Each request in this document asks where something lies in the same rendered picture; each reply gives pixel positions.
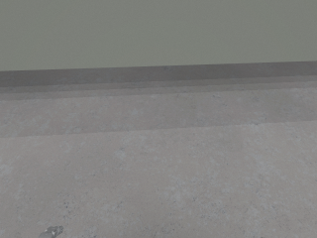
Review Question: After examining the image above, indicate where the robot left hand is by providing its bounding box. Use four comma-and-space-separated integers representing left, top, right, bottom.
37, 225, 63, 238

